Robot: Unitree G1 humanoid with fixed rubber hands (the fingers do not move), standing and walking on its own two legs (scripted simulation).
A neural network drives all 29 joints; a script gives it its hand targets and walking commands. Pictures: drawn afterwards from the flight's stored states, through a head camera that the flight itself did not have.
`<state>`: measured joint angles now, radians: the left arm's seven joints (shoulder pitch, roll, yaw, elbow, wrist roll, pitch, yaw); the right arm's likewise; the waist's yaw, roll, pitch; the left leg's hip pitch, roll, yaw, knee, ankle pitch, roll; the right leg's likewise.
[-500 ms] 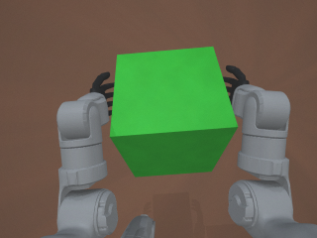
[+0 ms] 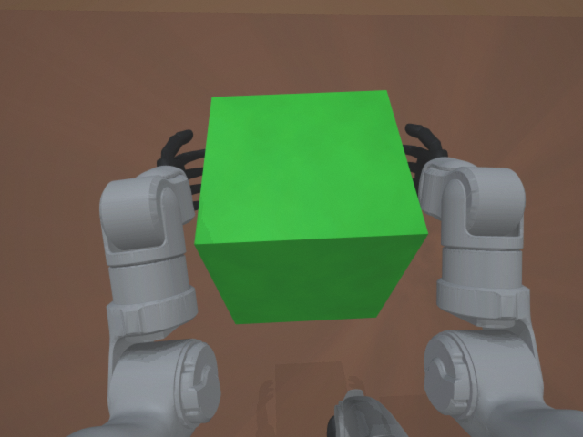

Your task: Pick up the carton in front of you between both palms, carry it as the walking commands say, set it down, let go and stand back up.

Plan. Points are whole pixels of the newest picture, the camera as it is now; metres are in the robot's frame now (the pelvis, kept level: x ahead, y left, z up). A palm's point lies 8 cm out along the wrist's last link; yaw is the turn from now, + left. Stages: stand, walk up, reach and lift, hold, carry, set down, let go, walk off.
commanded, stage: carry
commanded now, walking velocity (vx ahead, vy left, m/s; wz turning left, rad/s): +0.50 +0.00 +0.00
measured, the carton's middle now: (303, 219) +0.39 -0.03 +0.09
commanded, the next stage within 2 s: none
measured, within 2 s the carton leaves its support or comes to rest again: neither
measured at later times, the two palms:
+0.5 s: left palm (151, 29) +0.70 +0.17 +0.22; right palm (338, 19) +0.70 -0.13 +0.22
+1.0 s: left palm out of the picture +0.97 +0.18 +0.24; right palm out of the picture +1.01 -0.11 +0.25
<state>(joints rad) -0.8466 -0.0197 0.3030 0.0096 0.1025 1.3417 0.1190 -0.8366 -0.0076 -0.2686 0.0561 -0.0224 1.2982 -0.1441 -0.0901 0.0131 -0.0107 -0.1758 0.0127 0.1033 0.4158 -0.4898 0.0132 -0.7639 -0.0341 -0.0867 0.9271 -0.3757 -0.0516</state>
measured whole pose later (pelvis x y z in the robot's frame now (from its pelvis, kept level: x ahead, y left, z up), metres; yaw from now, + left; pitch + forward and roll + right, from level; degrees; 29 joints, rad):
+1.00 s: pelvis +0.62 -0.01 +0.10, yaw +1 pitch +4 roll -1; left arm -0.80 0.00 0.22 0.14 0.04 1.32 0.15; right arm -0.84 -0.01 -0.31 0.16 -0.09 1.33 -0.12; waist 0.12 0.01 -0.01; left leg -0.62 0.01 0.00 1.36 -0.44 0.04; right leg -0.42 0.01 -0.13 0.60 -0.42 -0.08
